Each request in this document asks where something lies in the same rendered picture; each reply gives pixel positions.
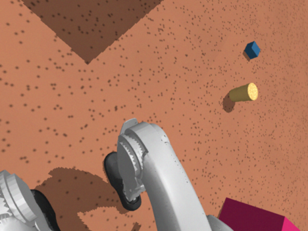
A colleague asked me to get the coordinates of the right robot hand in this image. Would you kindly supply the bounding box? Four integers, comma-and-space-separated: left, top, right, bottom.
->
206, 215, 234, 231

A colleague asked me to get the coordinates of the right robot foot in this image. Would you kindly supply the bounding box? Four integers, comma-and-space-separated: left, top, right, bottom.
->
104, 152, 141, 211

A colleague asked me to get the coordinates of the left robot foot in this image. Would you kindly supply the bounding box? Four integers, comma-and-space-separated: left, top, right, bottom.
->
31, 189, 61, 231

